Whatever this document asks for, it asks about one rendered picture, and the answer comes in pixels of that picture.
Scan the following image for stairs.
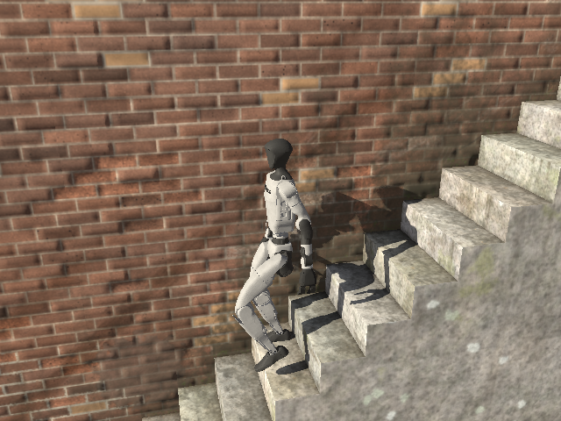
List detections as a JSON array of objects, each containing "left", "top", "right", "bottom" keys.
[{"left": 142, "top": 76, "right": 561, "bottom": 421}]

